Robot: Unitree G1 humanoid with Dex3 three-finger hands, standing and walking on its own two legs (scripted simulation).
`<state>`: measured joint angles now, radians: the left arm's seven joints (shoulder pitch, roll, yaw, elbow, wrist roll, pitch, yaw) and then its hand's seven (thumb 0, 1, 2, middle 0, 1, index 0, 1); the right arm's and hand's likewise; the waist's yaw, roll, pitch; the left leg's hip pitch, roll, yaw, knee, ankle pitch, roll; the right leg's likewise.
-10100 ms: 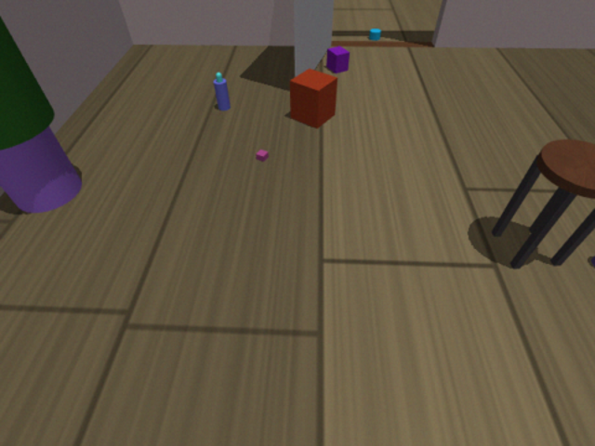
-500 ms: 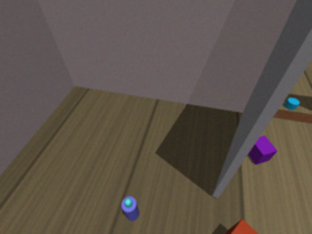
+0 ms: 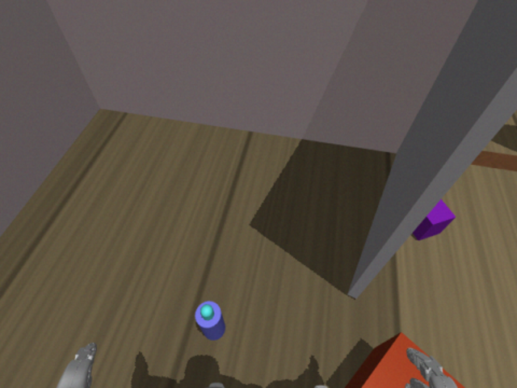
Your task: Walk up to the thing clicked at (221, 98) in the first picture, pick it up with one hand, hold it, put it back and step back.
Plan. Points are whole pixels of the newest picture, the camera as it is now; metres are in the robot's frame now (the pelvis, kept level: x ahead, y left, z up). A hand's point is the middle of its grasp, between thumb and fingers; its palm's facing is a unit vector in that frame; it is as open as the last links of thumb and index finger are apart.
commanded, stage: go down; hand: left
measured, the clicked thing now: (210, 319) +0.38 +0.17 -0.61
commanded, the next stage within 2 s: none
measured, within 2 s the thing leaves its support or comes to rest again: neither
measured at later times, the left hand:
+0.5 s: hand out of the picture +0.15 +0.27 -0.15, palm faces +0.11 -0.94 -0.32, open 17.3 cm
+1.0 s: hand (113, 341) +0.24 +0.32 -0.24, palm faces +0.12 -0.97 -0.21, open 17.5 cm
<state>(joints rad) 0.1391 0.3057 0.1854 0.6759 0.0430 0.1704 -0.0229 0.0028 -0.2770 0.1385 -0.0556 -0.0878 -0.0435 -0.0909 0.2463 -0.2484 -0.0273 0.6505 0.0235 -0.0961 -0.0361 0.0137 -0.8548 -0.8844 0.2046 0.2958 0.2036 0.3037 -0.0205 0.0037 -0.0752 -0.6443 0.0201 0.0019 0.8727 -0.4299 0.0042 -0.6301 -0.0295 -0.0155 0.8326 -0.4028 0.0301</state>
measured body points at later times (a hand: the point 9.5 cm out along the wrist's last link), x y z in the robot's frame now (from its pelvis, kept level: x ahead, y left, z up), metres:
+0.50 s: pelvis +0.00 +0.00 -0.05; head +0.09 +0.02 +0.39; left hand +0.14 +0.31 -0.13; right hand +0.17 -0.25 -0.12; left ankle +0.00 +0.11 -0.70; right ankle +0.00 -0.14 -0.70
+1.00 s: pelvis -0.05 -0.01 -0.17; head +0.11 +0.02 +0.25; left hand +0.23 +0.37 -0.22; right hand +0.12 -0.27 -0.27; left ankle +0.00 +0.11 -0.70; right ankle +0.00 -0.14 -0.70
